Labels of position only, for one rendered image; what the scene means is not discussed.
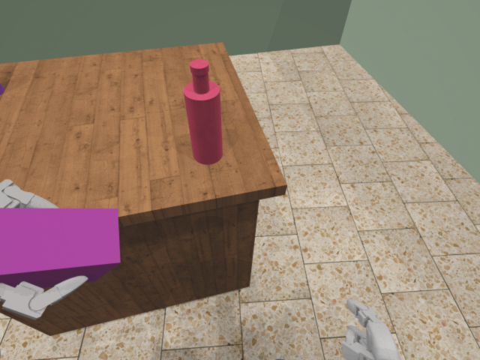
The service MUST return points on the left robot hand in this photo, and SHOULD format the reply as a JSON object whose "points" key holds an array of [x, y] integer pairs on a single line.
{"points": [[27, 299]]}

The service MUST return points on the sponge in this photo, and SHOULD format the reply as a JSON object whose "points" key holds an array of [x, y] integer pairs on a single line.
{"points": [[45, 246]]}

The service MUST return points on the right robot hand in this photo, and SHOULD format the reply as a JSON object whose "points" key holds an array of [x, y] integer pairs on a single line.
{"points": [[376, 344]]}

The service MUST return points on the table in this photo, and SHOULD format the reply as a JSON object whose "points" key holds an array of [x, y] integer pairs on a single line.
{"points": [[110, 131]]}

